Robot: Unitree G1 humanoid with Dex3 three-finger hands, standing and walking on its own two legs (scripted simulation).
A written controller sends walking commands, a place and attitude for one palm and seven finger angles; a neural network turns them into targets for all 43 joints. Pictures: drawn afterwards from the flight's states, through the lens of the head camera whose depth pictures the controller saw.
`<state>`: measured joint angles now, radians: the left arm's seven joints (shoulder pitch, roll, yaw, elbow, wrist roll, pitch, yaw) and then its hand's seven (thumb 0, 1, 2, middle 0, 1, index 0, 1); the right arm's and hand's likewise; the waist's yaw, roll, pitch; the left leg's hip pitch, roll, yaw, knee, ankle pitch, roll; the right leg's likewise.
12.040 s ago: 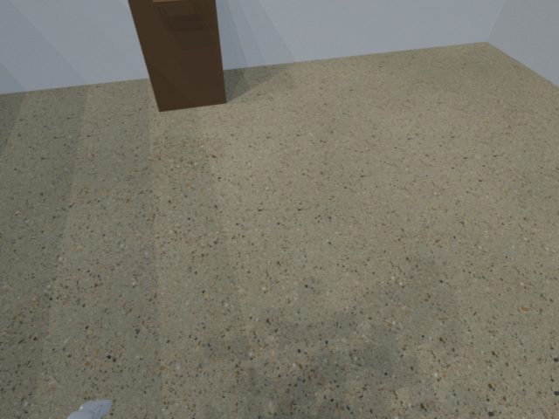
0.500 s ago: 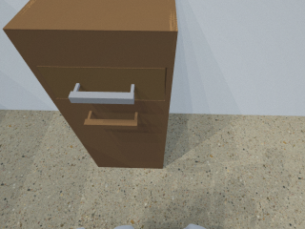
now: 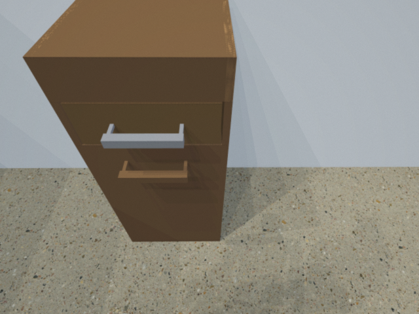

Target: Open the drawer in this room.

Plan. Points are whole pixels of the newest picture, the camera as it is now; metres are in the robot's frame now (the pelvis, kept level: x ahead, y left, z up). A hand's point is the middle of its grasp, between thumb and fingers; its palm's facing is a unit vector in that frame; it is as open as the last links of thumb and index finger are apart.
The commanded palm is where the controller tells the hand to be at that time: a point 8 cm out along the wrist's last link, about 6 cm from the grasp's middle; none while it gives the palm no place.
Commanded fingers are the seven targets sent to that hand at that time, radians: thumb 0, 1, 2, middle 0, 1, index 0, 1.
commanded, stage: come to a stop and stand still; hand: left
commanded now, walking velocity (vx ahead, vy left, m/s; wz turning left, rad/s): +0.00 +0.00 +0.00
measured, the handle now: (145, 134) +0.52 +0.19 +0.02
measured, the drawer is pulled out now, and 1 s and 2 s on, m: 0.00 0.00 0.00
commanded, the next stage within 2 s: look again from close up in 0.48 s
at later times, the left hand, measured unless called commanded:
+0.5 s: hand out of the picture -0.07 +0.10 -0.17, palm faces +0.07 -0.99 -0.12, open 7.4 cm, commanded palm none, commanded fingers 0.00 0.90 0.90 -0.20 -0.30 -0.20 -0.30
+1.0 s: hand out of the picture +0.02 +0.18 -0.18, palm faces +0.03 -0.98 -0.21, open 7.4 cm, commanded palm none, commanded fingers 0.00 0.90 0.90 -0.20 -0.30 -0.20 -0.30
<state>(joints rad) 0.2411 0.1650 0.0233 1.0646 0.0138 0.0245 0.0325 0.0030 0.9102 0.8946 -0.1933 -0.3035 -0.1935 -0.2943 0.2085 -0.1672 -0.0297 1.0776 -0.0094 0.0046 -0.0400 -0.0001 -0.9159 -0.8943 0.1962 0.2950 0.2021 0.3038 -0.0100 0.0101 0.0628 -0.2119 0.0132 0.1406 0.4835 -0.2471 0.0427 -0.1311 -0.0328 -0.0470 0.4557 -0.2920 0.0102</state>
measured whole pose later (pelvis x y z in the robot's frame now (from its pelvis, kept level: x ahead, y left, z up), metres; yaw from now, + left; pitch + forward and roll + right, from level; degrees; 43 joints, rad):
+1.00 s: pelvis +0.00 +0.00 +0.00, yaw +1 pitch -1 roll +0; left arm 0.29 0.16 -0.01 1.06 0.01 -0.02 0.04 0.00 0.91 0.89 -0.19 -0.30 -0.19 -0.29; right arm 0.30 -0.15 0.02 1.10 -0.01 -0.02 -0.02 0.02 -0.93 -0.89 0.19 0.29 0.20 0.30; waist -0.01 0.01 0.01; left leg -0.24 0.00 0.11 0.52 -0.26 0.05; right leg -0.17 -0.04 -0.05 0.51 -0.33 0.01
